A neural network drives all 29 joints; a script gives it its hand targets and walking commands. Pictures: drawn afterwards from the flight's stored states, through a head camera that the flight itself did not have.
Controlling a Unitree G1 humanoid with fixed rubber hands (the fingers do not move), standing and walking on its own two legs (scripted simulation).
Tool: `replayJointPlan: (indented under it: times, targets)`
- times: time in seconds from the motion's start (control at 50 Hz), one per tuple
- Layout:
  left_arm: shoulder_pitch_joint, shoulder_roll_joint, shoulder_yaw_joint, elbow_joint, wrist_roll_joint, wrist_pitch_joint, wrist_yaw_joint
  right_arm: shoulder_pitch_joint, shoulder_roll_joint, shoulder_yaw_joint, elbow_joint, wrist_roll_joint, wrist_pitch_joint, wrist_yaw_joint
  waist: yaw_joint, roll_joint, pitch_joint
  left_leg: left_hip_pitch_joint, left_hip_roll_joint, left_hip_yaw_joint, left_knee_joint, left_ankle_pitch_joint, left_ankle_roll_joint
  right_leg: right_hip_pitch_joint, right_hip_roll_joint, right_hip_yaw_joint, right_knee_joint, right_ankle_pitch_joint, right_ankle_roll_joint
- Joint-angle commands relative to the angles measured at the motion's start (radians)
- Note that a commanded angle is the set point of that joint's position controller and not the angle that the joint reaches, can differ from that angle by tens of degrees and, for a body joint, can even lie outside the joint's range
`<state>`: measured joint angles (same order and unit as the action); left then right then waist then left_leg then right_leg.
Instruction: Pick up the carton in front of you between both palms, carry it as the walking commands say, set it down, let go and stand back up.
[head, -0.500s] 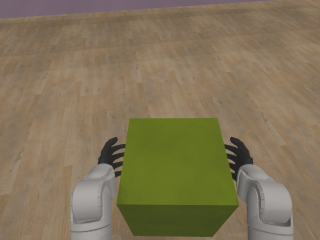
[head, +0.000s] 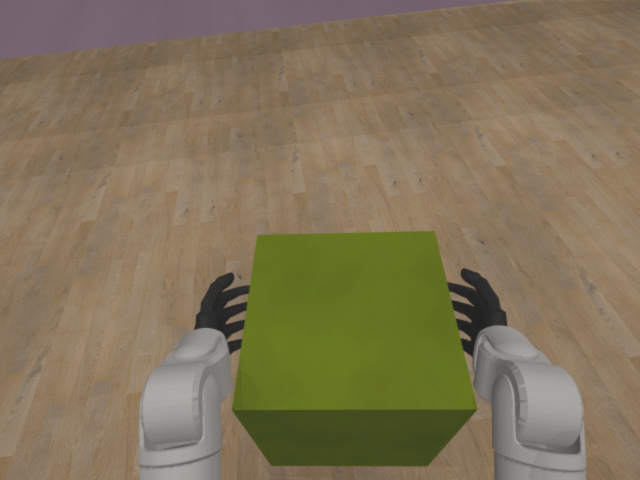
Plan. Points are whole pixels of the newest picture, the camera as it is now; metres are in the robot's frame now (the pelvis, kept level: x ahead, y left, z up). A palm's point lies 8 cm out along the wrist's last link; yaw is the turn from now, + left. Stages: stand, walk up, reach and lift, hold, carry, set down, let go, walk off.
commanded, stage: carry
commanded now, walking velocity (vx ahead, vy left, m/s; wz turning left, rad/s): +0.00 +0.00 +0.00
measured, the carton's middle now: (347, 357) +0.28 +0.00 +0.00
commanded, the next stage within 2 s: hold in 1.58 s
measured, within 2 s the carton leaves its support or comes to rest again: neither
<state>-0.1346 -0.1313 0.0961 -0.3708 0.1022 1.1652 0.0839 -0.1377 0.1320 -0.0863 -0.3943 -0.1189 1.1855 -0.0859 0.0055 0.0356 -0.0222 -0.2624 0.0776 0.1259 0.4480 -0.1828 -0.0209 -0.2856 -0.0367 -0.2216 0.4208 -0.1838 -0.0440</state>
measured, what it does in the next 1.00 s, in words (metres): stands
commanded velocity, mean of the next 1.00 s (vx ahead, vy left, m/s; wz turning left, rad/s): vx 0.00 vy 0.00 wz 0.00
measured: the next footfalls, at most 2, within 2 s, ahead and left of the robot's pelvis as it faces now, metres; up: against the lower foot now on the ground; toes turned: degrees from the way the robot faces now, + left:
none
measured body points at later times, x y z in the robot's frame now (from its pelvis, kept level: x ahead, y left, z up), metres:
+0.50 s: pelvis +0.06 +0.02 -0.01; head +0.05 +0.02 +0.44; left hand +0.34 +0.17 +0.07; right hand +0.34 -0.13 +0.07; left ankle +0.00 +0.12 -0.74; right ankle +0.03 -0.10 -0.74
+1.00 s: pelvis +0.03 +0.02 +0.00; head -0.01 +0.02 +0.45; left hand +0.30 +0.17 +0.05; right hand +0.30 -0.13 +0.05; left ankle +0.00 +0.12 -0.74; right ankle +0.03 -0.10 -0.74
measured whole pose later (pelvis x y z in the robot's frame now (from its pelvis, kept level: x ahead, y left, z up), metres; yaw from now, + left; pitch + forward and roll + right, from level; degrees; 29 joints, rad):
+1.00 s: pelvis +0.03 +0.02 +0.00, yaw +0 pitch +2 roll +0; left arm -0.13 -0.13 0.10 -0.10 0.18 1.03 0.05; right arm -0.13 0.13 -0.10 -0.11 -0.18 1.02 -0.04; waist 0.00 0.00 -0.12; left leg -0.22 0.06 0.18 0.50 -0.30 0.01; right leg -0.26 -0.08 -0.18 0.50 -0.26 0.00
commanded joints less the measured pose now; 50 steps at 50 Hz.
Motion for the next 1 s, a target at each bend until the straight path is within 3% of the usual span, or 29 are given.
replayJointPlan:
  times: [0.0, 0.08, 0.12, 0.18, 0.38, 0.62, 0.82, 0.98]
  targets:
    - [-0.442, -0.9, -0.71, -0.08, -0.396, 0.024, -0.265, -0.44, 0.901, 0.709, -0.062, 0.399, 0.011, 0.254, 0.0, -0.001, -0.36, 0.133, 0.132, -0.066, -0.014, 0.312, 0.004, 0.175, -0.144, 0.099, -0.004, 0.247, 0.044]
    - [-0.406, -0.85, -0.691, 0.009, -0.372, 0.061, -0.259, -0.369, 0.851, 0.67, 0.064, 0.383, 0.04, 0.262, -0.004, 0.021, -0.326, 0.126, 0.112, -0.059, 0.031, 0.573, 0.008, 0.162, -0.139, 0.1, 0.102, 0.474, 0.054]
    - [-0.415, -0.856, -0.687, 0.044, -0.366, 0.065, -0.26, -0.381, 0.856, 0.663, 0.094, 0.381, 0.043, 0.266, -0.004, 0.022, -0.323, 0.14, 0.112, -0.055, 0.044, 0.659, 0.01, 0.143, -0.129, 0.093, 0.119, 0.465, 0.063]
    - [-0.479, -0.888, -0.695, 0.041, -0.383, 0.06, -0.263, -0.452, 0.89, 0.668, 0.082, 0.396, 0.037, 0.27, -0.006, 0.02, -0.318, 0.153, 0.111, -0.047, 0.053, 0.69, 0.012, 0.128, -0.12, 0.09, 0.119, 0.424, 0.072]
    - [-0.49, -0.914, -0.699, -0.006, -0.399, 0.05, -0.258, -0.473, 0.915, 0.682, 0.024, 0.405, 0.029, 0.258, -0.007, -0.026, -0.383, 0.173, 0.095, -0.032, 0.084, 0.597, 0.018, 0.17, -0.13, 0.102, 0.138, 0.506, 0.058]
    - [-0.472, -0.918, -0.707, 0.033, -0.379, 0.036, -0.266, -0.456, 0.914, 0.695, 0.061, 0.391, 0.016, 0.267, -0.006, -0.032, -0.321, 0.119, 0.094, -0.036, 0.04, 0.356, 0.026, 0.14, -0.143, 0.117, 0.097, 0.352, 0.047]
    - [-0.475, -0.892, -0.689, 0.129, -0.318, -0.08, -0.271, -0.461, 0.889, 0.674, 0.155, 0.327, -0.098, 0.273, -0.005, -0.035, -0.262, 0.085, 0.092, -0.049, -0.02, 0.167, 0.035, 0.109, -0.144, 0.133, 0.033, 0.191, 0.043]
    - [-0.445, -0.837, -0.609, 0.226, -0.233, -0.201, -0.266, -0.432, 0.836, 0.595, 0.252, 0.243, -0.222, 0.268, -0.005, -0.035, -0.263, 0.069, 0.092, -0.052, -0.034, 0.11, 0.038, 0.102, -0.142, 0.138, 0.016, 0.148, 0.04]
